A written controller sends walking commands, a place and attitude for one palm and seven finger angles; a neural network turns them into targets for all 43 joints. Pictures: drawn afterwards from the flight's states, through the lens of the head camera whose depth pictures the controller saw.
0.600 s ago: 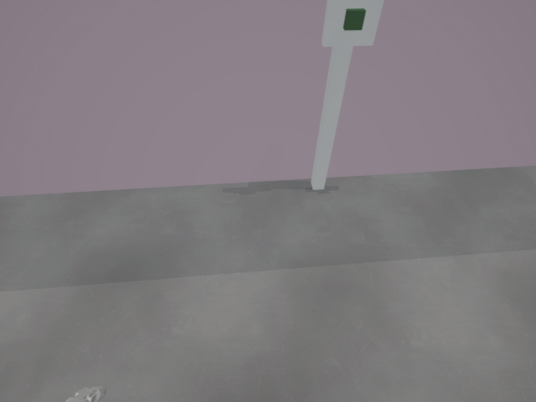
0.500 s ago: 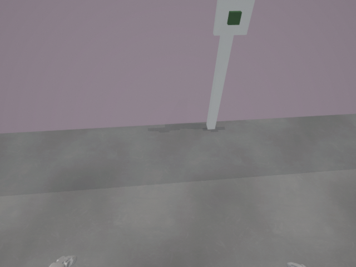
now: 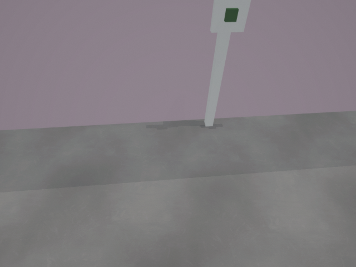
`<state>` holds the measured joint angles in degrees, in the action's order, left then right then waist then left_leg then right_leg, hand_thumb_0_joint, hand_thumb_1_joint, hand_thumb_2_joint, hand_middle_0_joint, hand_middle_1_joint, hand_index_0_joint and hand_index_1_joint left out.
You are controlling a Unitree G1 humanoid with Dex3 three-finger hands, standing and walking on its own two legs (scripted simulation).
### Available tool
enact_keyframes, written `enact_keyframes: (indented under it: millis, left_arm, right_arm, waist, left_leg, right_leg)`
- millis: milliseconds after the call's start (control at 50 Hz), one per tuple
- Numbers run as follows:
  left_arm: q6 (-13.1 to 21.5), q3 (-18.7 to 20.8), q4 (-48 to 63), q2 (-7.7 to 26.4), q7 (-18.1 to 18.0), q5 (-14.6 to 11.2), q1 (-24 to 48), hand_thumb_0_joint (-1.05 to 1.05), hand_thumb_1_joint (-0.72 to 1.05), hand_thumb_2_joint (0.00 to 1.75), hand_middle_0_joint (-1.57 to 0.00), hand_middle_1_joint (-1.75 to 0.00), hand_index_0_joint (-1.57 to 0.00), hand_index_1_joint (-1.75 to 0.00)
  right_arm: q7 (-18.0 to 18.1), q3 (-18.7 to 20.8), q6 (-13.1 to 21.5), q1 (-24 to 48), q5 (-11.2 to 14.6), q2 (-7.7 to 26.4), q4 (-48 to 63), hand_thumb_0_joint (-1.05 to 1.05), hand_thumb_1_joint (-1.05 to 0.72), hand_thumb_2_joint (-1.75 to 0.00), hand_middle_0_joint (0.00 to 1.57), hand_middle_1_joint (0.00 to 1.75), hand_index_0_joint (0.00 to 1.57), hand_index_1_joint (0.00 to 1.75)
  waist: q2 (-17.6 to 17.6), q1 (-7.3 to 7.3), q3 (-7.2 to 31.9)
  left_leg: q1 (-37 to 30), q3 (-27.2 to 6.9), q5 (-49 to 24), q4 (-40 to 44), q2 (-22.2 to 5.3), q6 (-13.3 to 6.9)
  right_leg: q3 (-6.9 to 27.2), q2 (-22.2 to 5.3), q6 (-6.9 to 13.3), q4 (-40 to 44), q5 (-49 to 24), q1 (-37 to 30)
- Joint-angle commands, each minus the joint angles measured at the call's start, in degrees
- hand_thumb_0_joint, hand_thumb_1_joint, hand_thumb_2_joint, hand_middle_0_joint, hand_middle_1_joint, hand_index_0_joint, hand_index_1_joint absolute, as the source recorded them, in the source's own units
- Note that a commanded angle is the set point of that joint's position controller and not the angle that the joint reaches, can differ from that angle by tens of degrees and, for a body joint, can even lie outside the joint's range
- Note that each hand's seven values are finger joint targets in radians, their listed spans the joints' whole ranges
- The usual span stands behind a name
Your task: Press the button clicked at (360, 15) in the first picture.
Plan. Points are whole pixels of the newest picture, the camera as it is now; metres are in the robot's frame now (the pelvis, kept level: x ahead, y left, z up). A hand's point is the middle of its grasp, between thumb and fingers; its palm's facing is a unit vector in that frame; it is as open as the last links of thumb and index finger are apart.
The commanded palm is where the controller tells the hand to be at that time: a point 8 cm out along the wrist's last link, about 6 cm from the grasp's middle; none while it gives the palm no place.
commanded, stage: stand and wait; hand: left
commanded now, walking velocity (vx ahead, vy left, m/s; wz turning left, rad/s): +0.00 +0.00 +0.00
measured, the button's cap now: (231, 14) +1.24 -0.20 +0.08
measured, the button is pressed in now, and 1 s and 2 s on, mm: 0 0 0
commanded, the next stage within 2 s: look at it before walking up in 0.22 s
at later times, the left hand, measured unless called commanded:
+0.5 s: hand out of the picture +0.07 +0.24 -0.15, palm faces -0.04 -0.94 -0.33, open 7.4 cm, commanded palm none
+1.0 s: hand out of the picture +0.07 +0.25 -0.15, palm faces -0.04 -0.94 -0.34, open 7.4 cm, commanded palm none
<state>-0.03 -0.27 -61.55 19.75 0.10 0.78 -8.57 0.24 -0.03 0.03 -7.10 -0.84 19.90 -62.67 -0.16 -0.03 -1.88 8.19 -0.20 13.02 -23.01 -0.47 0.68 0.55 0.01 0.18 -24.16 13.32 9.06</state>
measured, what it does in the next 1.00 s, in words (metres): stands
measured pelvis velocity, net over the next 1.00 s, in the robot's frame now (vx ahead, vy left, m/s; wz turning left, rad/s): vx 0.00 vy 0.00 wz -0.01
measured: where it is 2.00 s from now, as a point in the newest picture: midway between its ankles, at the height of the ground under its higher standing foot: outside the picture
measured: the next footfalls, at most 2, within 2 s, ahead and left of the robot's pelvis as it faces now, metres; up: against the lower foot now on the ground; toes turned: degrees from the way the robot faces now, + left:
left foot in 1.88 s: +0.12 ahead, +0.10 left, +0.00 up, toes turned -23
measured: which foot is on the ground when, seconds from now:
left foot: down 0.00-1.00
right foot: down 0.00-1.00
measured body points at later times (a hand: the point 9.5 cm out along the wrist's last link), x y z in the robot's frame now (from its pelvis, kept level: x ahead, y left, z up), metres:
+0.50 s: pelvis -0.01 +0.00 +0.00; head -0.01 +0.00 +0.45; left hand +0.08 +0.29 -0.13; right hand +0.07 -0.30 -0.13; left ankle -0.01 +0.13 -0.74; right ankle +0.00 -0.12 -0.74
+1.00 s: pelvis +0.00 +0.00 +0.00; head +0.01 +0.00 +0.45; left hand +0.07 +0.30 -0.13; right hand +0.08 -0.30 -0.13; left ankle -0.01 +0.13 -0.74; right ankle +0.00 -0.12 -0.74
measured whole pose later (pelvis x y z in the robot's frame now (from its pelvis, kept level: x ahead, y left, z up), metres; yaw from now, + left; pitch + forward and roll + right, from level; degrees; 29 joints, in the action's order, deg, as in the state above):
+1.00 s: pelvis +0.00 +0.00 +0.00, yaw +0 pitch -1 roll +0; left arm 0.4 -0.4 -62.6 19.8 0.2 0.9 -7.8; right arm 0.0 -0.3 0.4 -6.2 -0.6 19.6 -64.0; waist -0.3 0.0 -1.9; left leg 7.6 0.1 11.7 -20.7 -0.7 0.7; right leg 0.8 0.2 0.2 -21.6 11.7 8.5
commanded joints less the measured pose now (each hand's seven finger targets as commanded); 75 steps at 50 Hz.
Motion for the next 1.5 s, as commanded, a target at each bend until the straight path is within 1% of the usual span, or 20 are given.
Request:
enact_keyframes:
  millis: [0,580,800,1020,1060,1100,1120,1180,1240,1260,1280,1300,1320,1340,1360,1380,1400,1420,1440,1480]
  left_arm:
    - [1.5,2.3,3.7,11.7,-0.8,-0.3,3.4,0.0,0.9,0.9,-0.2,-0.3,-0.2,-0.3]
    - [1.5,2.2,3.1,11.6,-0.7,-0.1,3.3,0.0,0.9,0.9,-0.2,-0.3,-0.2,-0.3]
    - [1.8,2.1,2.7,11.7,-0.8,-0.2,2.6,0.0,0.9,0.9,-0.2,-0.3,-0.2,-0.3]
    - [1.7,2.0,2.6,11.7,-0.7,-0.2,2.8,0.0,0.9,0.9,-0.2,-0.3,-0.2,-0.3]
    - [1.3,2.2,3.2,11.2,-0.7,-0.1,2.9,0.0,0.9,0.9,-0.2,-0.3,-0.2,-0.3]
    - [-0.1,1.6,3.4,6.3,-1.0,-0.1,0.4,0.0,0.9,0.9,-0.2,-0.3,-0.2,-0.3]
    - [-0.8,1.6,3.9,5.5,-1.0,-0.1,-0.6,0.0,0.9,0.9,-0.2,-0.3,-0.2,-0.3]
    - [-1.7,2.4,6.5,5.5,-0.7,0.2,-1.6,0.0,0.9,0.9,-0.2,-0.3,-0.2,-0.3]
    - [-2.2,3.1,9.0,4.3,-0.2,0.3,-2.5,0.0,0.9,0.9,-0.2,-0.3,-0.2,-0.3]
    - [-2.4,3.2,9.7,3.6,0.0,0.3,-2.9,0.0,0.9,0.9,-0.2,-0.3,-0.2,-0.3]
    - [-2.6,3.4,10.3,2.5,0.1,0.3,-3.5,0.0,0.9,0.9,-0.2,-0.3,-0.2,-0.3]
    - [-2.8,3.8,11.1,1.8,0.2,0.3,-3.8,0.0,0.9,0.9,-0.2,-0.3,-0.2,-0.3]
    - [-2.8,4.2,11.5,1.5,0.4,0.3,-4.5,0.0,0.9,0.9,-0.2,-0.3,-0.2,-0.3]
    - [-2.6,4.4,11.1,0.9,0.6,0.3,-7.6,0.0,0.9,0.9,-0.2,-0.3,-0.2,-0.3]
    - [-2.2,4.8,10.2,0.9,0.7,0.5,-11.7,0.0,0.9,0.9,-0.2,-0.3,-0.2,-0.3]
    - [-1.2,5.5,9.8,4.8,0.4,1.1,-14.1,0.0,0.9,0.9,-0.2,-0.3,-0.2,-0.3]
    - [-0.4,6.1,10.4,9.7,-0.5,1.2,-14.0,0.0,0.9,0.9,-0.2,-0.3,-0.2,-0.3]
    - [-0.9,6.1,11.2,8.3,-1.2,0.5,-14.1,0.0,0.9,0.9,-0.2,-0.3,-0.2,-0.3]
    - [-1.0,6.2,12.1,7.7,-1.2,0.6,-9.7,0.0,0.9,0.9,-0.2,-0.3,-0.2,-0.3]
    - [-0.6,5.6,13.0,4.3,-1.1,0.2,-6.5,0.0,0.9,0.9,-0.2,-0.3,-0.2,-0.3]
  right_arm:
    - [0.5,2.2,1.8,3.4,0.3,11.2,3.5,0.0,-0.9,-0.9,0.2,0.3,0.2,0.3]
    - [0.4,2.1,1.9,2.7,0.3,11.3,2.3,0.0,-0.9,-0.9,0.2,0.3,0.2,0.3]
    - [0.5,2.1,2.0,3.0,0.4,11.3,2.1,0.0,-0.9,-0.9,0.2,0.3,0.2,0.3]
    - [0.5,2.1,2.0,3.5,0.4,11.5,2.2,0.0,-0.9,-0.9,0.2,0.3,0.2,0.3]
    - [0.8,2.2,1.8,2.8,0.3,10.8,2.2,0.0,-0.9,-0.9,0.2,0.3,0.2,0.3]
    - [1.0,1.6,0.9,0.0,0.2,5.4,2.5,0.0,-0.9,-0.9,0.2,0.3,0.2,0.3]
    - [1.1,1.7,0.4,-0.9,0.2,4.5,3.0,0.0,-0.9,-0.9,0.2,0.3,0.2,0.3]
    - [1.5,2.9,-0.3,-2.1,0.2,5.7,5.5,0.0,-0.9,-0.9,0.2,0.3,0.2,0.3]
    - [1.7,4.1,-0.5,-1.4,0.0,6.5,8.1,0.0,-0.9,-0.9,0.2,0.3,0.2,0.3]
    - [1.7,4.5,-0.4,-1.1,0.0,6.9,8.8,0.0,-0.9,-0.9,0.2,0.3,0.2,0.3]
    - [1.6,4.8,-0.2,-0.6,0.0,7.0,9.4,0.0,-0.9,-0.9,0.2,0.3,0.2,0.3]
    - [1.6,4.9,0.0,0.0,-0.1,6.7,10.1,0.0,-0.9,-0.9,0.2,0.3,0.2,0.3]
    - [1.7,5.1,0.0,1.2,-0.3,6.3,11.0,0.0,-0.9,-0.9,0.2,0.3,0.2,0.3]
    - [1.7,5.2,-0.1,3.1,-0.5,6.2,11.6,0.0,-0.9,-0.9,0.2,0.3,0.2,0.3]
    - [1.5,5.3,-0.4,3.9,-0.5,5.9,12.1,0.0,-0.9,-0.9,0.2,0.3,0.2,0.3]
    - [1.2,5.1,-1.1,2.8,0.0,3.5,12.7,0.0,-0.9,-0.9,0.2,0.3,0.2,0.3]
    - [0.9,4.3,-1.3,1.8,0.3,-1.0,14.9,0.0,-0.9,-0.9,0.2,0.3,0.2,0.3]
    - [1.3,4.4,-1.8,2.3,0.4,0.5,14.5,0.0,-0.9,-0.9,0.2,0.3,0.2,0.3]
    - [1.2,4.7,-1.5,2.7,0.4,0.3,14.1,0.0,-0.9,-0.9,0.2,0.3,0.2,0.3]
    - [0.7,4.6,-1.1,0.7,-0.2,0.8,12.5,0.0,-0.9,-0.9,0.2,0.3,0.2,0.3]
  waist:
    - [-0.6,0.14,3.4]
    - [0.0,0.07,2.8]
    - [-0.4,0.04,4.6]
    - [0.1,0.09,4.0]
    - [-0.2,-0.08,3.5]
    - [-0.2,-0.39,3.6]
    - [-0.7,-0.37,3.1]
    - [0.4,-0.6,2.8]
    - [5.3,-0.43,3.0]
    - [7.9,-0.2,2.9]
    - [10.6,0.22,2.9]
    - [11.6,0.43,2.7]
    - [10.9,1.2,2.0]
    - [9.3,3.23,2.1]
    - [6.2,4.93,3.1]
    - [-8.2,5.46,3.0]
    - [-22.1,3.98,1.4]
    - [-13.9,4.51,3.6]
    - [-11.9,2.67,1.7]
    - [-6.8,1.07,3.3]
  left_leg:
    - [0.3,-5.0,-6.4,3.9,-5.8,-2.3]
    - [0.1,-5.4,-5.3,5.1,-6.1,-2.1]
    - [-1.8,-5.0,-9.3,4.5,-6.3,-2.1]
    - [-2.2,-5.0,-10.0,5.1,-6.5,-2.1]
    - [-2.9,-3.7,-10.8,3.7,-6.9,-1.8]
    - [-2.7,-1.5,-10.5,1.2,-7.0,-1.0]
    - [-2.3,-0.6,-9.5,0.2,-7.2,-0.7]
    - [-1.4,-0.4,-7.8,-1.5,-8.8,-1.5]
    - [-0.8,-2.8,-7.2,-0.4,-13.0,-3.9]
    - [0.5,-4.2,-9.1,0.6,-16.0,-5.8]
    - [0.7,-5.6,-13.1,1.8,-19.2,-8.3]
    - [1.6,-5.4,-17.1,1.8,-21.4,-10.2]
    - [4.8,-3.7,-18.7,0.0,-21.8,-10.0]
    - [6.6,-0.7,-17.9,-3.9,-20.3,-8.1]
    - [8.8,3.2,-13.8,-11.4,-17.1,-5.0]
    - [14.0,8.1,-0.9,-26.5,-9.4,-0.1]
    - [26.6,6.4,21.4,-40.2,-1.0,2.9]
    - [24.1,-2.0,19.5,-43.4,-2.4,1.8]
    - [25.9,-2.7,15.9,-45.3,-3.1,1.7]
    - [23.7,-2.0,8.9,-43.5,-4.7,2.4]
  right_leg:
    - [6.1,-7.0,1.9,5.0,-6.6,-0.5]
    - [6.6,-6.7,1.7,6.6,-4.0,0.6]
    - [6.3,-7.1,1.8,5.9,-10.1,-0.9]
    - [5.9,-7.0,1.6,6.1,-10.8,-1.2]
    - [6.8,-6.7,1.8,5.0,-13.5,0.1]
    - [7.5,-6.4,1.2,2.5,-15.7,2.1]
    - [7.8,-6.1,1.0,1.4,-15.7,3.6]
    - [8.4,-4.3,1.3,-3.4,-15.5,7.5]
    - [5.8,-1.1,0.3,-12.0,-11.0,12.0]
    - [3.8,0.0,-0.2,-17.6,-4.3,12.6]
    - [1.6,0.7,-0.8,-24.2,7.9,14.3]
    - [0.5,-0.4,-1.1,-28.0,14.7,14.6]
    - [1.2,-2.3,-0.8,-27.0,16.0,11.8]
    - [0.4,-2.8,-0.6,-22.2,12.7,8.2]
    - [-0.7,-2.4,-0.7,-13.7,4.9,3.2]
    - [9.1,-7.4,0.9,-0.6,-9.1,1.1]
    - [31.7,-20.5,6.8,6.5,-24.2,0.4]
    - [31.3,-20.2,9.8,9.0,-14.4,2.4]
    - [30.8,-17.5,10.2,8.7,-7.9,3.7]
    - [25.0,-13.3,9.7,8.5,-1.5,3.2]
